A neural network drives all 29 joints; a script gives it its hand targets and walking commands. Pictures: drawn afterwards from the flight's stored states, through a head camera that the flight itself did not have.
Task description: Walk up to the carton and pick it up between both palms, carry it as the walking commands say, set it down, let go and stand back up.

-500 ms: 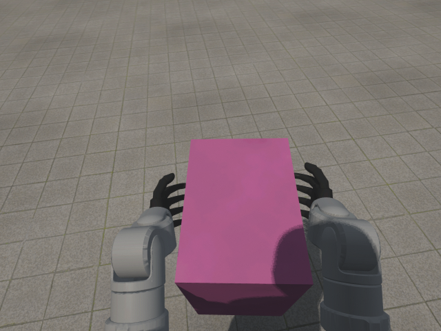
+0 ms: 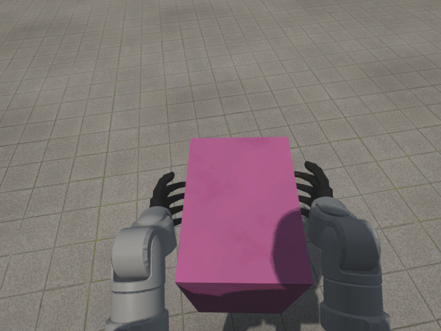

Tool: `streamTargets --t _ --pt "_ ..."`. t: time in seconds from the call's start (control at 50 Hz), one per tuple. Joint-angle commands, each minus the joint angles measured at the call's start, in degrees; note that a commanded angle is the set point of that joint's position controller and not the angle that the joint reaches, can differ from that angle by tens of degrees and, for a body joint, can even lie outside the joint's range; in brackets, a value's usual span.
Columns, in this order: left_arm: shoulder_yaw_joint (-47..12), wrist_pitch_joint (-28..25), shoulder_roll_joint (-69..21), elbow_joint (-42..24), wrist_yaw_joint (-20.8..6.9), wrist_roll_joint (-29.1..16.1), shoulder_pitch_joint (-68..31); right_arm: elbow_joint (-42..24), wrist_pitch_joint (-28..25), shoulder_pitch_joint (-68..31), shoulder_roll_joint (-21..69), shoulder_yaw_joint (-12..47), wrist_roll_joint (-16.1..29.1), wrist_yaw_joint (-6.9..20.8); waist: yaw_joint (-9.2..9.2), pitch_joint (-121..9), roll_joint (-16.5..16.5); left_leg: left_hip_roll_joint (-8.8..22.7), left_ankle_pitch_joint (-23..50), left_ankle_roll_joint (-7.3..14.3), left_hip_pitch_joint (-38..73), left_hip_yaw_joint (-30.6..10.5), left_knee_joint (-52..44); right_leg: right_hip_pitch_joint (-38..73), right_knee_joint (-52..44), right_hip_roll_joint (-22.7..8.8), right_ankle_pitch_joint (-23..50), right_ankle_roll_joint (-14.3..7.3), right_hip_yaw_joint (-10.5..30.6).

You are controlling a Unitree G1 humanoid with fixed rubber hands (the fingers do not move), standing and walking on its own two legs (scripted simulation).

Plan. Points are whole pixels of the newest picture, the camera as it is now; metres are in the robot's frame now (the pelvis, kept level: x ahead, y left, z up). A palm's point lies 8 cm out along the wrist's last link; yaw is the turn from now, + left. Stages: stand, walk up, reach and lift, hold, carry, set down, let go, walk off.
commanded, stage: carry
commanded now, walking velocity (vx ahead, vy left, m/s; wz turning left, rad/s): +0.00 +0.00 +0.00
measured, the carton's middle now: (239, 232) +0.30 +0.00 +0.01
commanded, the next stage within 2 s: none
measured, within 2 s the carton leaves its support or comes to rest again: neither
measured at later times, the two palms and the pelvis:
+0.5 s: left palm (162, 228) +0.27 +0.12 +0.09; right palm (330, 218) +0.28 -0.14 +0.10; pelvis -0.02 -0.01 -0.01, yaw +0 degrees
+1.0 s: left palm (155, 257) +0.22 +0.12 +0.09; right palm (334, 247) +0.23 -0.13 +0.10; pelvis -0.06 +0.00 +0.00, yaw +0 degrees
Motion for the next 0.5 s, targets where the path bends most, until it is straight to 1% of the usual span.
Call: streamTargets --t 0.0,0.02,0.06,0.08,0.12,0.16,0.24,0.32,0.36,0.42,0.48 --pt "-35.0 -3.24 -57.63 -15.28 -8.6 -15.33 -23.35 -10.64 -1.0 -12.07 59.13 33.27 18.27 8.39 0.48 -31.0 0.34 7.16 42.74 -1.37 11.28 -1.66 3.78 17.5 3.67 -8.98 44.17 0.33 4.1" --pt "-35.11 -3.23 -57.67 -15.38 -8.58 -15.36 -23.43 -10.5 -1.0 -11.84 59.16 33.19 18.25 8.38 0.46 -30.95 0.38 7.0 41.92 -1.39 10.93 -1.5 3.67 17.68 3.81 -9.03 44.52 0.27 4.18" --pt "-35.15 -3.28 -57.68 -15.71 -8.67 -15.51 -23.55 -10.95 -1.07 -12.11 59.2 33.38 18.28 8.39 0.47 -31.08 -0.61 6.76 40.2 -1.22 10.39 -1.5 3.6 17.98 4.06 -9.22 45.13 0.07 4.43" --pt "-35.06 -3.17 -57.59 -15.33 -8.64 -15.33 -22.95 -10.71 -0.96 -11.79 59.05 33.35 18.25 8.4 0.48 -31.16 -0.28 6.67 39.85 -1.13 10.54 -1.45 3.62 17.65 4.34 -9.32 45.09 -0.07 4.64" --pt "-35.09 -3.13 -57.54 -15.37 -8.72 -15.35 -22.98 -10.92 -1.0 -12.01 58.96 33.39 18.25 8.45 0.46 -31.11 -0.2 6.94 40.73 -0.92 10.94 -1.77 3.79 16.88 4.53 -9.12 42.73 -0.01 4.4" --pt "-35.01 -3.09 -57.4 -15.41 -8.72 -15.31 -23.0 -10.54 -0.91 -11.8 58.93 33.34 18.18 8.5 0.44 -31.01 0.7 7.42 42.49 -0.58 11.87 -2.27 4.55 15.34 4.58 -8.86 39.75 0.06 4.23" --pt "-34.67 -2.73 -56.83 -14.42 -8.82 -15.05 -22.77 -9.62 -0.6 -11.56 58.29 32.95 17.75 8.53 0.44 -30.27 0.9 7.65 41.14 -0.21 11.57 -2.51 5.57 13.93 4.39 -8.87 37.68 0.1 4.38" --pt "-33.9 -2.32 -55.99 -12.97 -8.95 -14.54 -22.22 -8.3 -0.1 -11.6 57.81 32.85 17.41 8.58 0.48 -29.37 -1.26 6.98 31.97 -0.28 9.2 -2.19 5.18 14.76 3.34 -9.91 39.59 -0.35 5.41" --pt "-33.46 -2.15 -55.81 -12.29 -9.07 -14.4 -22.42 -7.62 0.03 -12.11 57.92 32.84 17.29 8.57 0.5 -29.02 -2.03 6.83 27.88 -0.31 8.35 -2.13 4.67 15.05 2.56 -10.17 38.85 -0.52 5.82" --pt "-32.95 -1.85 -55.23 -11.24 -9.12 -14.1 -22.55 -6.19 0.34 -11.98 57.45 32.35 16.88 8.61 0.52 -28.1 -2.04 7.1 24.76 0.16 7.85 -2.31 3.88 13.92 1.36 -10.18 32.91 -0.36 6.12" --pt "-32.35 -1.48 -54.78 -9.63 -9.28 -13.62 -22.31 -5.15 0.65 -12.3 57.05 32.07 16.44 8.59 0.6 -26.63 -2.92 7.12 18.62 0.57 6.2 -2.39 2.77 13.15 -0.56 -10.36 26.21 0.09 6.57"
